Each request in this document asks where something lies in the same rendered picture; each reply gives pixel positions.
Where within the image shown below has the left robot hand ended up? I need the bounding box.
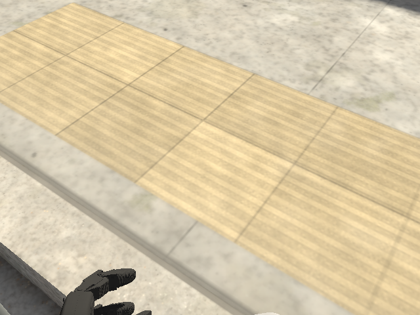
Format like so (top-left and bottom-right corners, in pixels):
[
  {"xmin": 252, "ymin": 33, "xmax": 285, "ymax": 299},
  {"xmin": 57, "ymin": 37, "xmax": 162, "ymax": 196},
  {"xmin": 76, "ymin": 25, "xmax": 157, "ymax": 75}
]
[{"xmin": 60, "ymin": 268, "xmax": 152, "ymax": 315}]

